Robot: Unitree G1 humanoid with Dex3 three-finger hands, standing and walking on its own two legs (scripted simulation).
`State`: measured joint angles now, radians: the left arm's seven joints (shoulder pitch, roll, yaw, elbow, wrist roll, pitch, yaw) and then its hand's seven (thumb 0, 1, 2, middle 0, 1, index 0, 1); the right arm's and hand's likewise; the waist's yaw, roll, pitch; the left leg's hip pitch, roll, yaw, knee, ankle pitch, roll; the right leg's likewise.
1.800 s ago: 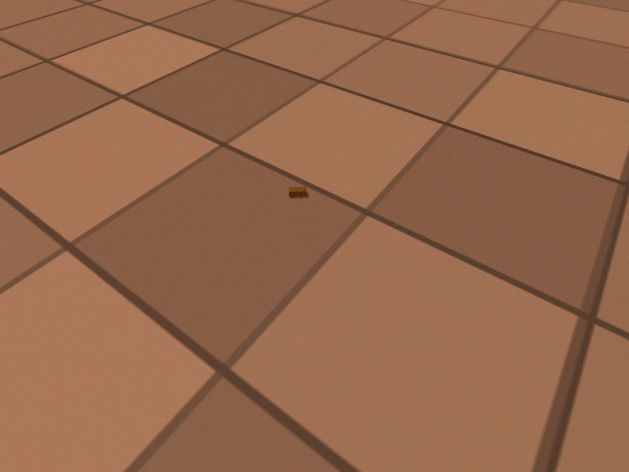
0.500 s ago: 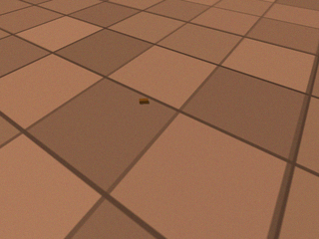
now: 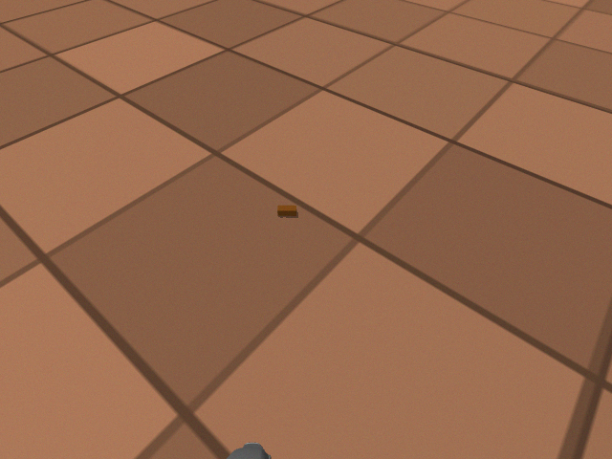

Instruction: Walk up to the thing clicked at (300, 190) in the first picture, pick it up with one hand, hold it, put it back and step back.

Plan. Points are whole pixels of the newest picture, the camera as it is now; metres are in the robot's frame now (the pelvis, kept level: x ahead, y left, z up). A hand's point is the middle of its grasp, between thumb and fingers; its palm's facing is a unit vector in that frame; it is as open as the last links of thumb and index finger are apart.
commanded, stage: walk up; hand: left
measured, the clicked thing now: (287, 210) +1.27 +0.17 -0.75
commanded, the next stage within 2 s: none
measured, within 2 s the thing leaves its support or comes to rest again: neither
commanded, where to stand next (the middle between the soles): +0.88 -0.05 m, yaw -2 degrees
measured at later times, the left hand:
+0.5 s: hand (177, 339) +0.33 +0.26 -0.13, palm faces -0.06 -0.90 -0.44, open 7.4 cm
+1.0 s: hand (209, 278) +0.48 +0.24 -0.17, palm faces -0.05 -0.94 -0.34, open 7.4 cm
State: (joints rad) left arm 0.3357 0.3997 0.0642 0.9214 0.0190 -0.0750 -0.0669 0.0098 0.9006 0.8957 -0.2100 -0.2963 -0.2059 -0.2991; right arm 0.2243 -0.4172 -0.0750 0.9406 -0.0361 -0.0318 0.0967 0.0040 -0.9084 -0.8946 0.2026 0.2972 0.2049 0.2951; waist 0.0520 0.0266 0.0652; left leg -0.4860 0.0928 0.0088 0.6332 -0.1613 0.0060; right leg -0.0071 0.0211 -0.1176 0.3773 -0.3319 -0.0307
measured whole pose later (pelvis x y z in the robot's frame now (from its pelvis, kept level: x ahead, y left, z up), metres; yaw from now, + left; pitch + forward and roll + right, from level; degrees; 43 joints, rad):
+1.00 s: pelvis +0.46 -0.03 -0.01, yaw -1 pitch -3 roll +0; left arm 0.35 0.43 0.03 0.89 0.00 -0.04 -0.04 0.01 0.90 0.90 -0.21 -0.30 -0.20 -0.30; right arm 0.23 -0.39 -0.06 0.83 -0.01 -0.08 0.06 0.00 -0.91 -0.89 0.20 0.30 0.21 0.30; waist 0.02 -0.04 0.08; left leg -0.34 0.03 0.10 0.62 -0.23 0.05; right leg -0.35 -0.03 0.01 1.10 -0.43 -0.05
